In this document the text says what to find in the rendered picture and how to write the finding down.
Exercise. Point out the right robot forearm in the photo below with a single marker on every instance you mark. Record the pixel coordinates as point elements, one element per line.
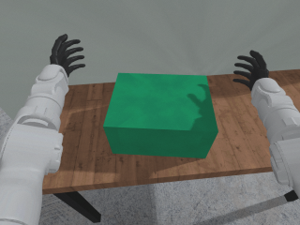
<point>276,110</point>

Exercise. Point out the left robot forearm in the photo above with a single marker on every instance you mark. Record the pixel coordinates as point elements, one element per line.
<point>44,104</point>

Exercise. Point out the right robot upper arm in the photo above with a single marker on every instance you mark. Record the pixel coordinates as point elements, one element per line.
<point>285,163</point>

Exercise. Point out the left robot upper arm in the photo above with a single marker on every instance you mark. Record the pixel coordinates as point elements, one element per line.
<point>30,153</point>

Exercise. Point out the left robot hand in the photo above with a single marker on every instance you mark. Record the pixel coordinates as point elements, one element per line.
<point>60,54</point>

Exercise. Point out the carton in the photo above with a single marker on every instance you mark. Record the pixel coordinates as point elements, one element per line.
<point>164,115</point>

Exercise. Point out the right robot hand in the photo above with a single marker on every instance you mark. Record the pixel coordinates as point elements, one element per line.
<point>258,69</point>

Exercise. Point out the table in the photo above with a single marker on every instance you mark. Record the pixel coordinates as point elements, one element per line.
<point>88,162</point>

